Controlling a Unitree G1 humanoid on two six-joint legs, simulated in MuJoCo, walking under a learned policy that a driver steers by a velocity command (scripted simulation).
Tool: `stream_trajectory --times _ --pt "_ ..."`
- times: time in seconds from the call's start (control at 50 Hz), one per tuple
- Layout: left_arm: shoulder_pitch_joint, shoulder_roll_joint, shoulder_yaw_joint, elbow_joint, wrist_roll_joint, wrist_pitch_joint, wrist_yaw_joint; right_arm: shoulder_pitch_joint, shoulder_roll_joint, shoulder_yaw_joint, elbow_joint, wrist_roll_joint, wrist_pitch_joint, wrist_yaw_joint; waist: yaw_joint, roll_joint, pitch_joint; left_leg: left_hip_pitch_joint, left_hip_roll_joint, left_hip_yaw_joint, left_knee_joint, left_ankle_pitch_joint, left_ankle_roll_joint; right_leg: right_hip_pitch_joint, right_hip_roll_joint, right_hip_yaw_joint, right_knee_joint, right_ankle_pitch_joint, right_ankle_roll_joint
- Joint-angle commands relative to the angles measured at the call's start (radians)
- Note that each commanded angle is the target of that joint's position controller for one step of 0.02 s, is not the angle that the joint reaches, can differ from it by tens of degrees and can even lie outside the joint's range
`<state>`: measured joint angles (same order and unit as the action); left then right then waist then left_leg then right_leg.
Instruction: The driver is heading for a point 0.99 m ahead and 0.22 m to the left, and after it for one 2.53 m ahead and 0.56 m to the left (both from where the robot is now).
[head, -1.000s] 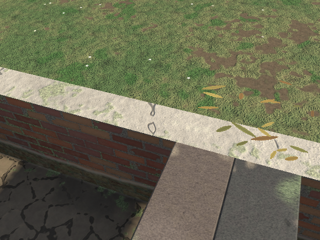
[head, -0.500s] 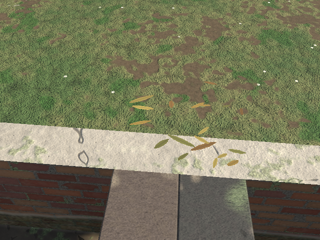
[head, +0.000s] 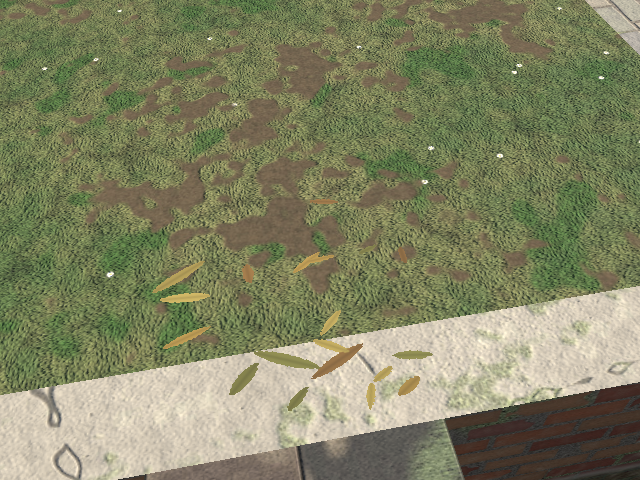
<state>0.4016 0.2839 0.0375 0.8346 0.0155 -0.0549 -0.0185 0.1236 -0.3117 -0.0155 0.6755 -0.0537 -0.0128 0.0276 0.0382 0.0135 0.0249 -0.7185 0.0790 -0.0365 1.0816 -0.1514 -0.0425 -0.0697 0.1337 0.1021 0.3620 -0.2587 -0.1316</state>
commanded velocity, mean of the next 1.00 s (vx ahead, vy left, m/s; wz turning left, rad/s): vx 0.31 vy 0.00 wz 0.25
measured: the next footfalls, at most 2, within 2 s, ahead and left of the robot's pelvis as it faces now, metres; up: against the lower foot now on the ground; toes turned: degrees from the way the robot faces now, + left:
left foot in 0.22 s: +0.30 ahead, +0.12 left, +0.00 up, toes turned -4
right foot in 0.62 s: +0.51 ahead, -0.04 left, +0.00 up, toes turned +7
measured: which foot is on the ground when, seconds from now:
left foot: up 0.00-0.20, down 0.22-0.62, up 0.64-1.00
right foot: down 0.00-0.22, up 0.24-0.60, down 0.62-1.00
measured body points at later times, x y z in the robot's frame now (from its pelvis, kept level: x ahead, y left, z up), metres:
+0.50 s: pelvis +0.29 +0.05 +0.00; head +0.30 +0.05 +0.45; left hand +0.50 +0.26 -0.09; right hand +0.24 -0.22 -0.13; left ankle +0.26 +0.12 -0.74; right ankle +0.39 -0.08 -0.69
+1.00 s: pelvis +0.38 +0.03 -0.01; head +0.40 +0.05 +0.44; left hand +0.41 +0.32 -0.11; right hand +0.69 -0.11 -0.07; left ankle +0.36 +0.14 -0.70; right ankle +0.47 -0.05 -0.74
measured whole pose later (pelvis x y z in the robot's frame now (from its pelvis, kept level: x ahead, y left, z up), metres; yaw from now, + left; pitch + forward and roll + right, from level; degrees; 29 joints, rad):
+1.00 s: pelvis +0.38 +0.03 -0.01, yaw +19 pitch +0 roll -1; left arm 0.22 0.24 0.02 0.61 0.06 -0.02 0.03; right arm 0.01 -0.29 -0.06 0.55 -0.03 0.12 0.02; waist 0.07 0.02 0.05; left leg -0.49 0.01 0.00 0.99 -0.40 -0.06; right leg -0.34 -0.06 -0.20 0.53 -0.18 -0.04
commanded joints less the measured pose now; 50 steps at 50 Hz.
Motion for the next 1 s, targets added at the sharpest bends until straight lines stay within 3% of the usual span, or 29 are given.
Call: stream_trajectory --times 0.02,0.1,0.14,0.16,0.18,0.2,0.22,0.24,0.26,0.28,0.3,0.34,0.36,0.4,0.42,0.48,0.54,0.56,0.6,0.62,0.64,0.66,0.68,0.7,0.72,0.76,0.82,0.92,1.0 --pt "-0.038 0.135 0.023 -0.078 -0.001 -0.025 0.013 -0.090 -0.045 -0.007 -0.081 0.007 -0.006 0.014 -0.011 -0.070 0.046 0.055 -0.057 0.071 -0.143 0.081 0.003 -0.069 -0.208 0.199 -0.087 0.489 -0.096" --pt "-0.004 0.149 0.024 -0.052 0.005 -0.017 0.034 -0.167 -0.046 -0.001 -0.110 0.015 -0.018 0.035 0.025 -0.126 0.072 0.104 -0.073 0.083 -0.399 0.034 0.030 0.065 -0.265 0.226 -0.109 0.542 -0.090" --pt "-0.037 0.154 0.023 -0.044 0.002 -0.019 0.030 -0.079 -0.067 -0.012 -0.079 0.025 -0.025 0.033 -0.013 -0.146 0.043 0.269 -0.102 0.096 -0.513 0.024 0.063 0.075 -0.268 0.189 -0.081 0.619 -0.050" --pt "-0.033 0.165 0.024 -0.031 0.008 -0.027 0.024 0.005 -0.093 -0.028 -0.054 0.036 -0.026 0.017 -0.053 -0.151 0.008 0.372 -0.121 0.091 -0.542 -0.002 0.080 0.089 -0.257 0.168 0.019 0.739 -0.032" --pt "-0.034 0.181 0.030 -0.020 0.006 -0.024 0.023 0.119 -0.119 -0.042 -0.015 0.038 -0.027 0.005 -0.103 -0.126 -0.063 0.470 -0.151 0.095 -0.612 -0.001 0.102 0.129 -0.248 0.146 0.160 0.831 -0.019" --pt "-0.055 0.186 0.029 -0.023 0.002 -0.018 0.023 0.239 -0.122 -0.051 0.025 0.037 -0.027 -0.010 -0.163 -0.109 -0.128 0.616 -0.137 0.088 -0.650 0.017 0.120 0.085 -0.219 0.108 0.327 0.764 -0.006" --pt "-0.043 0.138 0.015 -0.040 0.005 -0.024 0.022 0.383 -0.164 -0.063 0.050 0.025 -0.027 -0.022 -0.200 -0.054 -0.231 0.814 0.011 -0.114 -0.599 -0.159 0.157 -0.058 -0.179 0.082 0.560 0.505 0.007" --pt "0.045 0.057 -0.001 -0.065 -0.017 -0.025 0.009 0.441 -0.262 -0.095 0.087 0.001 -0.021 -0.026 -0.138 0.217 -0.270 1.003 0.240 -0.655 -0.708 -0.229 0.315 -0.424 0.003 -0.017 0.897 -0.159 0.066" --pt "0.005 0.098 -0.009 -0.079 0.009 -0.030 0.008 0.393 -0.214 -0.096 0.089 0.023 -0.019 -0.011 -0.132 0.193 -0.223 0.953 0.262 -0.879 -0.851 -0.407 0.364 -0.586 -0.030 0.005 0.964 -0.210 0.052" --pt "-0.105 0.112 -0.009 -0.101 0.018 -0.037 0.002 0.297 -0.139 -0.082 0.074 0.027 -0.033 0.007 -0.111 0.078 -0.056 0.826 0.236 -0.749 -0.860 -0.415 0.358 -0.665 -0.098 0.001 0.983 -0.121 0.056" --pt "-0.199 0.117 -0.011 -0.117 0.026 -0.045 -0.003 0.253 -0.087 -0.074 0.070 0.034 -0.049 0.018 -0.117 -0.007 0.005 0.708 0.186 -0.606 -0.843 -0.220 0.340 -0.637 -0.126 -0.011 0.950 -0.053 0.060" --pt "-0.220 0.102 -0.013 -0.140 0.045 -0.035 -0.012 0.245 -0.046 -0.062 0.101 0.049 -0.063 0.012 -0.070 -0.013 0.005 0.576 0.107 -0.437 -0.835 0.025 0.297 -0.543 -0.166 -0.027 0.855 -0.068 0.092" --pt "-0.203 0.075 -0.021 -0.143 0.050 -0.029 -0.019 0.245 -0.041 -0.059 0.114 0.047 -0.067 0.006 -0.049 0.007 -0.007 0.536 0.087 -0.383 -0.838 0.113 0.289 -0.496 -0.171 -0.045 0.799 -0.087 0.111" --pt "-0.196 0.049 -0.033 -0.148 0.056 -0.027 -0.032 0.263 -0.077 -0.069 0.125 0.042 -0.071 -0.005 -0.046 0.035 -0.026 0.497 0.059 -0.325 -0.846 0.195 0.290 -0.448 -0.161 -0.091 0.696 -0.077 0.130" --pt "-0.226 0.032 -0.043 -0.158 0.058 -0.026 -0.033 0.256 -0.090 -0.073 0.126 0.037 -0.065 -0.013 -0.051 0.038 -0.001 0.468 0.041 -0.290 -0.847 0.250 0.278 -0.429 -0.158 -0.109 0.616 -0.051 0.138" --pt "-0.313 -0.008 -0.059 -0.193 0.030 -0.026 -0.011 0.240 -0.119 -0.080 0.125 0.028 -0.048 -0.029 -0.067 0.049 0.011 0.396 -0.004 -0.225 -0.794 0.475 0.226 -0.315 -0.117 -0.147 0.451 0.065 0.143" --pt "-0.346 0.009 -0.057 -0.236 0.006 -0.019 0.018 0.227 -0.119 -0.082 0.118 0.041 -0.029 -0.026 -0.080 0.086 -0.015 0.434 -0.024 -0.243 -0.708 0.564 0.202 -0.262 -0.080 -0.140 0.361 0.142 0.133" --pt "-0.332 0.017 -0.055 -0.243 0.008 -0.019 0.025 0.216 -0.118 -0.084 0.112 0.041 -0.026 -0.027 -0.074 0.090 -0.017 0.454 -0.027 -0.260 -0.682 0.554 0.193 -0.245 -0.078 -0.129 0.300 0.153 0.126" --pt "-0.232 0.028 -0.048 -0.233 0.004 -0.029 0.036 0.152 -0.140 -0.093 0.074 0.041 -0.010 -0.042 -0.001 0.040 -0.047 0.484 -0.060 -0.294 -0.559 0.468 0.156 -0.126 -0.079 -0.128 0.045 0.279 0.105" --pt "-0.151 0.085 -0.031 -0.222 0.018 -0.030 0.050 0.142 -0.107 -0.086 0.059 0.061 -0.015 -0.036 0.027 0.010 -0.134 0.430 -0.094 -0.265 -0.391 0.348 0.119 0.042 -0.170 -0.073 0.040 0.344 0.072" --pt "-0.067 0.139 -0.020 -0.236 0.022 -0.027 0.056 0.165 -0.024 -0.063 0.020 0.070 -0.018 -0.042 0.037 -0.139 -0.290 0.311 -0.149 -0.165 -0.129 -0.182 0.081 0.261 -0.432 0.120 0.133 0.779 0.016" --pt "-0.030 0.201 0.014 -0.248 0.005 0.005 0.057 0.275 -0.051 -0.066 -0.007 0.087 0.004 -0.048 0.026 -0.310 -0.449 0.177 -0.227 -0.063 0.132 -0.553 0.054 0.347 -0.616 0.382 0.125 0.987 -0.171" --pt "-0.102 0.119 0.007 -0.285 0.010 0.021 0.063 0.258 -0.092 -0.070 0.017 0.044 0.024 -0.056 0.017 -0.124 -0.391 0.094 -0.152 -0.075 0.247 -0.470 0.041 0.253 -0.601 0.399 0.083 0.683 -0.203" --pt "-0.174 0.033 -0.016 -0.305 0.016 0.027 0.067 0.174 -0.092 -0.073 0.007 0.021 0.039 -0.056 0.011 -0.041 -0.251 0.077 -0.130 -0.073 0.276 -0.387 0.009 0.113 -0.528 0.309 0.043 0.551 -0.176" --pt "-0.222 0.001 -0.027 -0.309 0.023 0.026 0.067 0.118 -0.075 -0.070 -0.016 0.013 0.047 -0.048 -0.013 -0.045 -0.159 0.080 -0.111 -0.065 0.276 -0.333 -0.017 0.009 -0.477 0.225 0.009 0.542 -0.139" --pt "-0.240 -0.006 -0.025 -0.308 0.018 0.017 0.065 0.094 -0.056 -0.071 -0.043 0.019 0.070 -0.026 -0.030 -0.088 -0.086 0.141 -0.098 -0.042 0.273 -0.252 -0.050 -0.129 -0.410 0.077 -0.021 0.629 -0.119" --pt "-0.237 0.013 -0.016 -0.313 0.029 0.003 0.055 0.060 -0.063 -0.081 -0.086 0.028 0.100 -0.021 -0.039 -0.100 -0.126 0.159 -0.119 -0.027 0.313 -0.184 -0.056 -0.157 -0.412 -0.006 -0.003 0.736 -0.146" --pt "-0.235 0.060 0.006 -0.298 0.042 0.006 0.058 -0.048 -0.040 -0.066 -0.155 0.018 0.126 -0.008 -0.030 -0.142 -0.114 0.196 -0.081 0.021 0.078 -0.160 -0.038 -0.164 -0.405 -0.115 0.020 0.590 -0.103" --pt "-0.219 0.122 0.041 -0.300 0.054 0.029 0.040 -0.074 -0.040 -0.060 -0.197 0.031 0.124 -0.016 -0.002 -0.206 -0.152 0.388 -0.086 0.097 -0.228 -0.330 0.012 -0.185 -0.413 -0.166 0.079 0.437 -0.068"
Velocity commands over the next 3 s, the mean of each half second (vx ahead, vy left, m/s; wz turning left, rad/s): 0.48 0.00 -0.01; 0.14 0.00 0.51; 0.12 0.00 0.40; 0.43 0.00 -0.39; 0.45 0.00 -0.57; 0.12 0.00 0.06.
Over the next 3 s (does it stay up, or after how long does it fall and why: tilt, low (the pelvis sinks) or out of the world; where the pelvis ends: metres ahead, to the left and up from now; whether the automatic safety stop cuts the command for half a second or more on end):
stays up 0.94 0.18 -0.01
